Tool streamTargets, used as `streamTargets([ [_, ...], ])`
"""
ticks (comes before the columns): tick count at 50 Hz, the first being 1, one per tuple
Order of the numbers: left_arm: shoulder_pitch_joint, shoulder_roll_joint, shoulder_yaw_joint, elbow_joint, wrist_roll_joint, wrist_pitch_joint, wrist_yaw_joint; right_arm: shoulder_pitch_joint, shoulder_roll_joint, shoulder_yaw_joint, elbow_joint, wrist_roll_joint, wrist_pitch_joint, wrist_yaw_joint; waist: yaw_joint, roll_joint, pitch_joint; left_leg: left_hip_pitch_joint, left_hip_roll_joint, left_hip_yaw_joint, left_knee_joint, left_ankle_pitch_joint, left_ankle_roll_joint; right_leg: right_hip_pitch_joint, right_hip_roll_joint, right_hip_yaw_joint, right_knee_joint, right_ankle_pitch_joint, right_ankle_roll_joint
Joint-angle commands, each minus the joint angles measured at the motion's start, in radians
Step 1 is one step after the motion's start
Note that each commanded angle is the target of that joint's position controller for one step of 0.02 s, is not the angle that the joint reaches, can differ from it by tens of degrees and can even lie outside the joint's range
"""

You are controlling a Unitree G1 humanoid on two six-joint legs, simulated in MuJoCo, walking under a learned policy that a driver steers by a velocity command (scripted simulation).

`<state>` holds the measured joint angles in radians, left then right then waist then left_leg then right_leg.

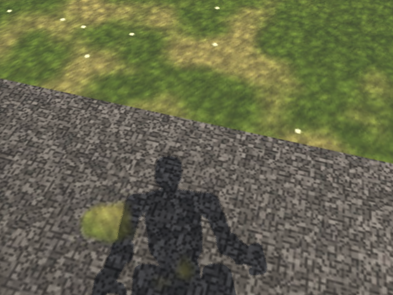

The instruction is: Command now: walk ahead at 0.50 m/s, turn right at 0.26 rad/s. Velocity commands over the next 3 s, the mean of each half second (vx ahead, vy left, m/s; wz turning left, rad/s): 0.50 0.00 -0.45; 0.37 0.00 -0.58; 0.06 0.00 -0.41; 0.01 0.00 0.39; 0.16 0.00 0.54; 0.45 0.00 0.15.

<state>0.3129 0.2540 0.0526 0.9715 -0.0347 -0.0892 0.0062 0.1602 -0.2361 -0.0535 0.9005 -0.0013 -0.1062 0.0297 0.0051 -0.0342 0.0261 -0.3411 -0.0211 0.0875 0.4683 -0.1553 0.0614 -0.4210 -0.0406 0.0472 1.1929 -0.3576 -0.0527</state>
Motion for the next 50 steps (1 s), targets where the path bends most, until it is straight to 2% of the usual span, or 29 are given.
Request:
streamTargets([
  [1,0.049,0.052,0.026,-0.043,0.000,0.016,0.009,0.031,-0.068,-0.014,-0.014,-0.014,-0.021,0.000,0.005,0.127,-0.053,0.154,0.268,-0.250,-0.314,0.055,0.133,-0.154,-0.102,0.063,-0.005,0.101,-0.010],
  [4,0.003,0.045,0.033,-0.066,0.003,0.037,0.012,0.064,-0.108,-0.026,0.013,-0.019,-0.027,-0.015,0.012,0.097,-0.007,0.150,0.267,-0.145,-0.348,0.163,0.136,-0.239,-0.099,0.086,-0.069,0.207,0.001],
  [7,-0.072,0.045,0.039,-0.095,0.011,0.033,0.005,0.089,-0.118,-0.028,0.026,-0.021,-0.021,-0.033,-0.002,0.084,0.011,0.203,0.259,-0.067,-0.354,0.226,0.118,-0.313,-0.081,0.096,-0.209,0.353,0.013],
  [10,-0.161,0.030,0.032,-0.127,0.015,0.028,-0.013,0.102,-0.129,-0.027,0.030,-0.015,-0.015,-0.046,-0.027,0.079,0.030,0.230,0.246,0.012,-0.363,0.242,0.093,-0.296,-0.071,0.034,-0.369,0.464,0.013],
  [16,-0.334,0.005,0.013,-0.229,0.014,0.029,-0.052,0.205,-0.158,-0.037,0.065,0.002,0.023,-0.056,-0.085,0.062,0.085,0.455,0.314,0.077,-0.284,0.371,0.086,-0.381,-0.055,-0.065,-0.523,0.364,-0.013],
  [17,-0.341,0.008,0.014,-0.244,0.012,0.030,-0.060,0.200,-0.165,-0.040,0.062,0.005,0.031,-0.057,-0.077,0.070,0.083,0.474,0.321,0.091,-0.251,0.445,0.080,-0.363,-0.044,-0.088,-0.537,0.317,-0.024],
  [19,-0.307,0.036,0.027,-0.262,0.011,0.033,-0.070,0.167,-0.194,-0.048,0.046,0.011,0.042,-0.063,-0.034,0.112,0.034,0.480,0.320,0.127,-0.139,0.766,0.059,-0.231,0.015,-0.155,-0.546,0.221,-0.058],
  [20,-0.247,0.061,0.040,-0.259,0.010,0.036,-0.072,0.151,-0.209,-0.053,0.037,0.013,0.048,-0.067,0.006,0.138,-0.011,0.474,0.317,0.138,-0.036,0.927,0.049,-0.132,0.055,-0.183,-0.539,0.171,-0.079],
  [21,-0.129,0.103,0.063,-0.237,0.007,0.037,-0.070,0.130,-0.222,-0.055,0.029,0.015,0.054,-0.070,0.075,0.145,-0.077,0.437,0.301,0.148,0.130,0.992,0.032,0.031,0.093,-0.193,-0.575,0.173,-0.109],
  [22,0.036,0.172,0.099,-0.197,0.008,0.040,-0.055,0.110,-0.219,-0.052,0.016,0.019,0.052,-0.070,0.162,0.107,-0.160,0.293,0.254,0.159,0.374,0.847,-0.006,0.304,0.103,-0.136,-0.664,0.241,-0.154],
  [23,0.119,0.267,0.117,-0.174,0.008,0.048,-0.031,0.138,-0.125,-0.025,-0.014,-0.020,0.035,-0.061,0.129,-0.118,-0.232,-0.018,0.156,0.144,0.708,0.078,-0.044,0.579,-0.119,0.205,-0.656,0.321,-0.220],
  [24,0.097,0.297,0.112,-0.209,0.020,0.030,-0.038,0.195,-0.050,0.004,-0.066,0.000,-0.010,-0.040,0.054,-0.226,-0.391,-0.357,-0.041,-0.075,0.982,-0.453,-0.075,0.841,-0.320,0.795,-0.844,0.151,-0.436],
  [25,0.113,0.209,0.090,-0.204,0.027,0.024,-0.042,0.055,-0.145,-0.019,-0.087,0.039,-0.048,-0.025,0.119,-0.078,-0.339,-0.470,0.023,-0.196,1.001,-0.382,-0.046,0.817,-0.287,0.713,-0.903,0.154,-0.365],
  [26,0.057,0.162,0.077,-0.208,0.022,0.016,-0.039,0.004,-0.152,-0.020,-0.108,0.053,-0.062,-0.021,0.096,-0.044,-0.212,-0.496,0.067,-0.181,0.930,-0.285,-0.023,0.687,-0.246,0.542,-0.899,0.219,-0.316],
  [27,-0.027,0.134,0.067,-0.229,0.018,0.011,-0.041,0.007,-0.142,-0.022,-0.092,0.035,-0.060,-0.029,0.040,0.059,-0.139,-0.429,0.114,-0.177,0.838,-0.218,-0.026,0.521,-0.198,0.423,-0.907,0.314,-0.277],
  [28,-0.083,0.104,0.057,-0.247,0.019,0.010,-0.038,0.019,-0.155,-0.034,-0.085,0.015,-0.048,-0.035,0.006,0.063,-0.102,-0.358,0.140,-0.172,0.755,-0.182,-0.039,0.401,-0.160,0.341,-0.922,0.391,-0.254],
  [29,-0.101,0.094,0.050,-0.258,0.026,0.011,-0.032,0.037,-0.154,-0.038,-0.087,0.009,-0.031,-0.034,-0.021,0.043,-0.093,-0.297,0.154,-0.174,0.719,-0.160,-0.051,0.325,-0.140,0.309,-0.944,0.423,-0.248],
  [31,-0.087,0.121,0.055,-0.260,0.022,0.007,-0.022,0.036,-0.129,-0.039,-0.103,-0.006,-0.008,-0.037,-0.035,0.030,-0.076,-0.269,0.150,-0.153,0.631,-0.128,-0.087,0.245,-0.118,0.265,-0.966,0.495,-0.254],
  [33,-0.054,0.156,0.064,-0.258,0.021,0.007,-0.007,-0.035,-0.113,-0.034,-0.133,-0.015,0.001,-0.043,-0.021,0.016,-0.051,-0.288,0.132,-0.135,0.503,-0.035,-0.116,0.201,-0.095,0.224,-0.978,0.520,-0.246],
  [37,-0.004,0.166,0.067,-0.251,0.017,0.024,0.009,-0.184,-0.084,-0.019,-0.182,-0.012,-0.004,-0.038,0.032,-0.040,-0.020,-0.215,0.052,-0.113,0.179,0.193,-0.118,0.154,-0.023,0.160,-0.923,0.538,-0.172],
  [40,0.038,0.168,0.070,-0.238,0.012,0.043,0.014,-0.227,-0.101,-0.022,-0.216,-0.002,-0.007,-0.028,0.053,-0.076,-0.049,-0.146,-0.002,-0.116,0.078,0.252,-0.105,0.184,-0.030,0.207,-0.845,0.552,-0.129],
  [42,0.030,0.156,0.068,-0.246,0.011,0.056,0.025,-0.211,-0.132,-0.032,-0.222,-0.002,-0.009,-0.022,0.037,-0.088,-0.068,-0.125,-0.011,-0.148,0.023,0.207,-0.089,0.247,-0.048,0.277,-0.768,0.524,-0.110],
  [44,-0.025,0.148,0.067,-0.276,0.013,0.064,0.035,-0.132,-0.161,-0.043,-0.206,-0.008,-0.020,-0.021,-0.012,-0.106,-0.097,-0.045,-0.004,-0.155,-0.034,0.195,-0.057,0.283,-0.039,0.326,-0.660,0.537,-0.082],
  [45,-0.053,0.126,0.060,-0.297,0.015,0.063,0.035,-0.060,-0.181,-0.049,-0.194,-0.023,-0.027,-0.024,-0.051,-0.087,-0.146,0.087,0.036,-0.157,-0.085,0.321,-0.027,0.256,0.018,0.301,-0.541,0.527,-0.045],
  [46,-0.051,0.069,0.040,-0.332,0.033,0.060,0.033,0.053,-0.241,-0.059,-0.191,-0.046,-0.027,-0.032,-0.081,0.046,-0.290,0.364,0.234,-0.313,-0.012,0.651,0.039,0.114,0.093,0.220,-0.268,0.250,0.004],
  [47,0.201,0.029,0.029,-0.319,0.028,0.056,0.028,0.079,-0.253,-0.054,-0.195,-0.058,-0.010,-0.030,0.023,0.328,-0.441,0.637,0.497,-0.641,0.023,0.936,0.231,-0.125,0.215,0.172,0.002,-0.447,0.055],
  [48,0.264,0.150,0.044,-0.293,0.010,0.063,0.021,0.054,-0.227,-0.057,-0.202,-0.014,0.010,-0.027,0.028,0.300,-0.474,0.610,0.534,-0.756,-0.012,0.597,0.275,-0.209,0.115,0.172,0.151,-0.358,0.078],
  [49,0.132,0.206,0.062,-0.299,0.001,0.082,0.025,0.000,-0.149,-0.037,-0.234,-0.009,0.025,-0.036,-0.014,0.192,-0.342,0.499,0.449,-0.609,-0.055,0.379,0.227,-0.268,0.075,0.125,0.190,-0.261,0.105],
  [50,0.042,0.213,0.067,-0.314,0.006,0.104,0.033,-0.048,-0.116,-0.022,-0.238,-0.014,0.044,-0.042,-0.018,0.119,-0.245,0.364,0.381,-0.484,-0.091,0.240,0.182,-0.272,0.044,0.082,0.163,-0.187,0.117],
])
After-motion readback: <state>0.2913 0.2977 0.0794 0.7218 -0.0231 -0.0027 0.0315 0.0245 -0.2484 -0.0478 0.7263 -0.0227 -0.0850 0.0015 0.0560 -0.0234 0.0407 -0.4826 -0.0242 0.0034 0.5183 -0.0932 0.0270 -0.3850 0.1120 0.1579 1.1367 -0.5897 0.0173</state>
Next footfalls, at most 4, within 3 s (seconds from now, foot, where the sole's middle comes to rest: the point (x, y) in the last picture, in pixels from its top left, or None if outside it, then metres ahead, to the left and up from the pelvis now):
0.44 right None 0.38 -0.16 -0.77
0.92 left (226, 232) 0.71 -0.10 -0.77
1.38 right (279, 291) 0.49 -0.27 -0.77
1.82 left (218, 253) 0.62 -0.07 -0.77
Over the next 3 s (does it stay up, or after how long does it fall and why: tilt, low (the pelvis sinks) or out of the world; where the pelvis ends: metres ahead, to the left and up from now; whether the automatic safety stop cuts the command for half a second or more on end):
stays up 0.85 -0.14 0.01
